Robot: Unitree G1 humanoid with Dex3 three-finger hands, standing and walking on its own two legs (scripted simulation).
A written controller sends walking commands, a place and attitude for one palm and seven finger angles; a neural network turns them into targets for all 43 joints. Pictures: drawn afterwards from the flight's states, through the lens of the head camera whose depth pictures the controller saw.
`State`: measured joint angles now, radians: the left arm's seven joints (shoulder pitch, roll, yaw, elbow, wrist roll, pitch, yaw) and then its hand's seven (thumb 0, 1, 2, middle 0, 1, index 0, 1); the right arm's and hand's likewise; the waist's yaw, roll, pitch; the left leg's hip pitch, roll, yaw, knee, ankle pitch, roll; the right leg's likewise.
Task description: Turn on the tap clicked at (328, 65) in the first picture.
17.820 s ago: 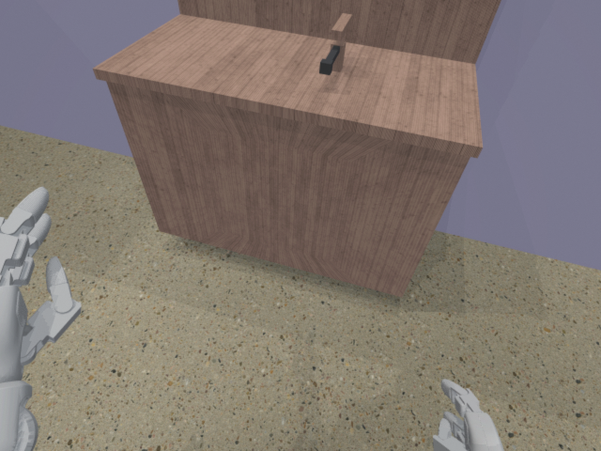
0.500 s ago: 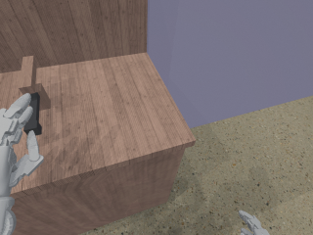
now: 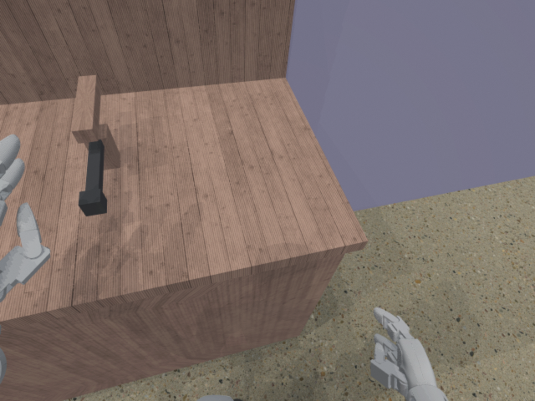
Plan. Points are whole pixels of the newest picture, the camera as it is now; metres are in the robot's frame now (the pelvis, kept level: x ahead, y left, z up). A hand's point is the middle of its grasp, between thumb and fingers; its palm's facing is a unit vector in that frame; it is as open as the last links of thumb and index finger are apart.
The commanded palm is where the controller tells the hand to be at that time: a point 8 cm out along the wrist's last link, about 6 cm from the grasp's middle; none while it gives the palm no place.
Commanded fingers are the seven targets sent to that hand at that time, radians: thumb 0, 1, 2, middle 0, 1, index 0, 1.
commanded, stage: look again from close up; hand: left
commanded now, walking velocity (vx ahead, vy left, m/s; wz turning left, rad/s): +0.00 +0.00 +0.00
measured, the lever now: (93, 202) +0.34 +0.29 +0.08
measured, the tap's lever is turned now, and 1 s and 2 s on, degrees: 0 0 0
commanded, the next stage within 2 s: turn the palm inward beside the body in 0.28 s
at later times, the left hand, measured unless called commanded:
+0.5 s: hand (26, 220) +0.23 +0.27 +0.20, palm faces +0.43 -0.82 -0.38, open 7.4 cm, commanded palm +0.16 +0.27 +0.18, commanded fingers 0.00 0.90 0.90 -0.20 -0.30 -0.20 -0.30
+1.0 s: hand (95, 272) +0.22 +0.22 +0.14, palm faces +0.43 -0.84 -0.34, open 7.4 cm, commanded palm +0.16 +0.25 +0.16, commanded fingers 0.00 0.90 0.90 -0.20 -0.30 -0.20 -0.30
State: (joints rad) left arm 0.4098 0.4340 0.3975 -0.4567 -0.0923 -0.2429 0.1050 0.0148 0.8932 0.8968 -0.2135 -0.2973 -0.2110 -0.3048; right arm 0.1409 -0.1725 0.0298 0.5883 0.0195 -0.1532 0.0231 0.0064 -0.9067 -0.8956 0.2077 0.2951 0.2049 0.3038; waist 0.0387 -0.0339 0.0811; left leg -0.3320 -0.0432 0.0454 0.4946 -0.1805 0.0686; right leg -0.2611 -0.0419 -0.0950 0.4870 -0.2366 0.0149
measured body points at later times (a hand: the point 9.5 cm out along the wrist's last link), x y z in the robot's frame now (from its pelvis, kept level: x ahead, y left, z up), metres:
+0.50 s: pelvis -0.01 -0.01 +0.00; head +0.01 +0.00 +0.45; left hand +0.21 +0.31 +0.22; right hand +0.18 -0.23 -0.08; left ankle +0.05 +0.07 -0.74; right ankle +0.01 -0.13 -0.74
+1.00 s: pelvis +0.02 -0.07 -0.02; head +0.01 -0.09 +0.43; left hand +0.19 +0.26 +0.15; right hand +0.22 -0.29 -0.10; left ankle +0.05 +0.07 -0.74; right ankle +0.01 -0.13 -0.74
